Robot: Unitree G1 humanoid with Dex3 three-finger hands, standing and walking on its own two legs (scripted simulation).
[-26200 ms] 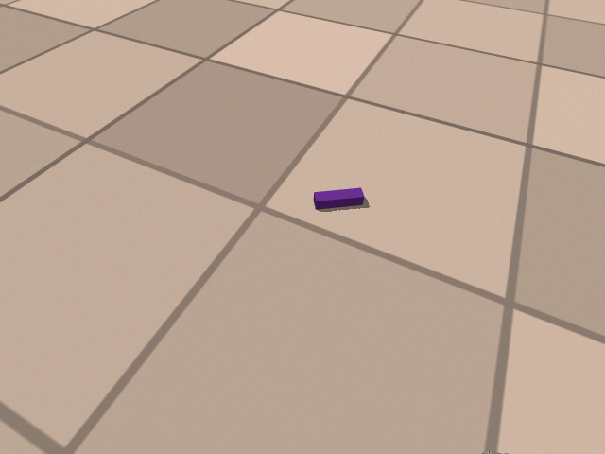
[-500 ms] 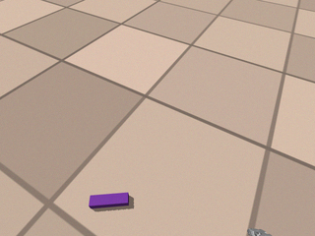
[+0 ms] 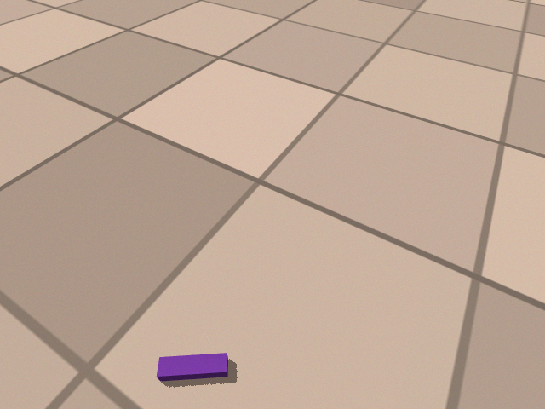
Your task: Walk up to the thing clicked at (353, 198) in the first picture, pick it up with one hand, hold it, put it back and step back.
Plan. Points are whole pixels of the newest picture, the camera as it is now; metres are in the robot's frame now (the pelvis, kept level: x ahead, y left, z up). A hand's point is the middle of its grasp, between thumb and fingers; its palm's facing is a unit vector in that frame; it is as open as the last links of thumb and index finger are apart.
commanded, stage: walk up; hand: left
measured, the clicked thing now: (193, 367) +0.39 +0.25 -0.75
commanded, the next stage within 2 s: none
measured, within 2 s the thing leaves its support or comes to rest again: neither
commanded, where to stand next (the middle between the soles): +0.02 +0.01 m, yaw +2 degrees
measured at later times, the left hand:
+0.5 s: hand out of the picture +0.14 +0.27 -0.17, palm faces -0.04 -0.92 -0.38, open 7.4 cm
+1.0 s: hand out of the picture +0.10 +0.24 -0.17, palm faces +0.05 -0.95 -0.31, open 7.4 cm
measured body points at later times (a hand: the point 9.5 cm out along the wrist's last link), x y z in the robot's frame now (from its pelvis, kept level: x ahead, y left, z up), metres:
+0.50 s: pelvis +0.06 +0.00 -0.02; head +0.12 +0.00 +0.43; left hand +0.14 +0.32 -0.14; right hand +0.16 -0.31 -0.14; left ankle +0.08 +0.12 -0.74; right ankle +0.09 -0.12 -0.74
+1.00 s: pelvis +0.02 -0.02 -0.01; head +0.04 +0.00 +0.44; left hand +0.10 +0.29 -0.14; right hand +0.13 -0.32 -0.12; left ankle +0.01 +0.11 -0.74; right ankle +0.08 -0.14 -0.74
